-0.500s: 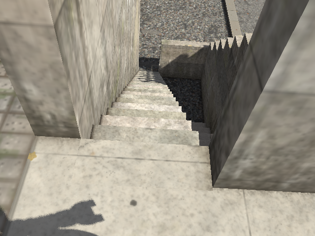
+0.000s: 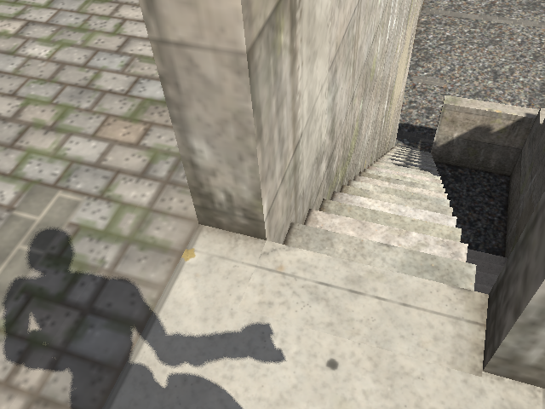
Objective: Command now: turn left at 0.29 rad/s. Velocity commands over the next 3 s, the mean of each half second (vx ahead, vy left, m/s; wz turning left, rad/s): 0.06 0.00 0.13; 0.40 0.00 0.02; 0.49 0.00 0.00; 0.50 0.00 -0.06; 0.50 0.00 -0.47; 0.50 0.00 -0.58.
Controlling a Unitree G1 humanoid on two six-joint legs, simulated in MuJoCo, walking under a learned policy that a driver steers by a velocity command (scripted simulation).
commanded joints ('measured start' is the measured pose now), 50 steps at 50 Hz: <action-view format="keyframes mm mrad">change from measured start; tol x32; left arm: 1 -42 135 25 -64 -3 -6 10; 50 356 147 3 120 -14 -85 10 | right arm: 1 -26 -22 1 -78 -2 -12 -1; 50 -296 71 45 -49 17 -153 63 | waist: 1 -2 -207 -64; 10 50 163 -145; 33 98 -352 -40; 50 92 -115 104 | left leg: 1 -26 54 26 -115 10 -27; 5 201 87 134 -490 27 -19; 9 591 284 -99 -766 725 106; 22 345 377 -378 -972 -270 306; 30 152 245 -82 -817 45 229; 34 -330 110 -3 19 -60 101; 50 -161 151 172 -552 558 53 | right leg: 1 126 -212 155 -112 398 -213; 24 -425 -76 26 408 -311 -46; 30 179 35 -102 68 75 -33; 34 289 -404 697 -322 -529 -272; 42 237 -187 153 -315 300 -166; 50 228 -185 51 -343 378 -153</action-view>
